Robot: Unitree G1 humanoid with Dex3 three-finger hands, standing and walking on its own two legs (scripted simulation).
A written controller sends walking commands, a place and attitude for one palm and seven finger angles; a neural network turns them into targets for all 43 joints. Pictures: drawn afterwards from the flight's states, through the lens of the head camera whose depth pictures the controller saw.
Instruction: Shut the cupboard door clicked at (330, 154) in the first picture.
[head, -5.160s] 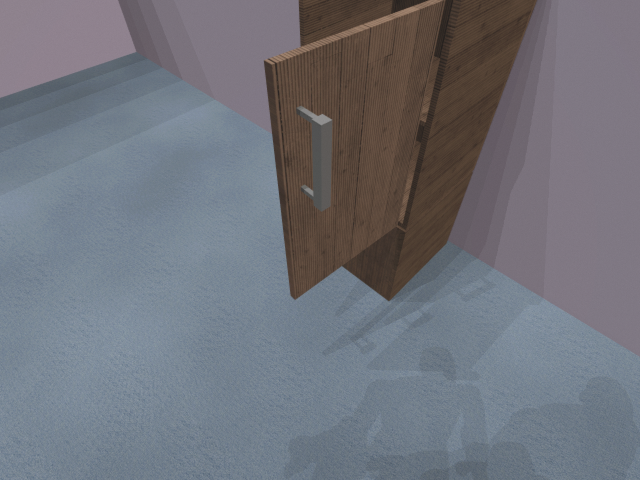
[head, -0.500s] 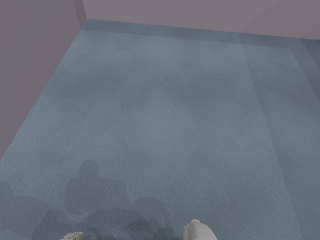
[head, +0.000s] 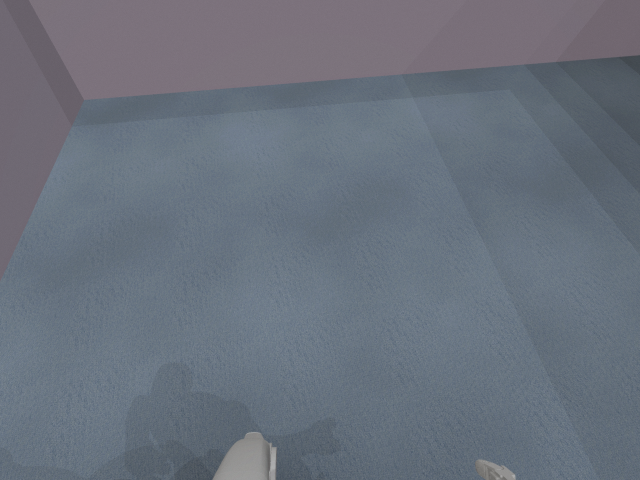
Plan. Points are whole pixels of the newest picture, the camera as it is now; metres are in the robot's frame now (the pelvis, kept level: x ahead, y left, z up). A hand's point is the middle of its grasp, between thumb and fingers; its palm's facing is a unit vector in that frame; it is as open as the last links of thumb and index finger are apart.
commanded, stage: walk around to get in front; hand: left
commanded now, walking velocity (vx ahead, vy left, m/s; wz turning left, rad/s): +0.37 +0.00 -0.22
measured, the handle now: out of the picture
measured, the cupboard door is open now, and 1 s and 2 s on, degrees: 86 86 86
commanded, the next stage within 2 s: walk to a spot facing it in 0.50 s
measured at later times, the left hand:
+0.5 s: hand (228, 334) +0.36 +0.20 -0.17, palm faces -0.15 -0.97 -0.16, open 7.4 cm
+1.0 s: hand (311, 241) +0.58 +0.07 -0.17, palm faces -0.14 -0.98 -0.14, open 7.1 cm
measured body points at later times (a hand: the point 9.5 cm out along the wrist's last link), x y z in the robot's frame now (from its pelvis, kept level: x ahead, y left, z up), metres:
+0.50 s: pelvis +0.25 +0.03 +0.00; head +0.28 +0.03 +0.45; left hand +0.37 +0.25 -0.15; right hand +0.18 -0.21 -0.15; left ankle +0.21 +0.13 -0.74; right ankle +0.32 -0.14 -0.67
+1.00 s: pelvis +0.43 -0.07 -0.01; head +0.46 -0.06 +0.44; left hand +0.58 +0.12 -0.15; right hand +0.41 -0.30 -0.16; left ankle +0.47 +0.04 -0.70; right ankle +0.40 -0.15 -0.74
